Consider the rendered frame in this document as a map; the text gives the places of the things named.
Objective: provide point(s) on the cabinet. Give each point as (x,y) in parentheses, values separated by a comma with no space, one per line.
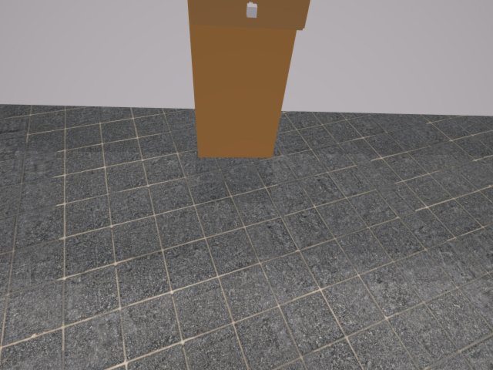
(239,80)

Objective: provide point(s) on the drawer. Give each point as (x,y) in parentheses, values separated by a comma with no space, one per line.
(271,14)

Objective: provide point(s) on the handle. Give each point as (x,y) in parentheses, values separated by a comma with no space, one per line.
(251,10)

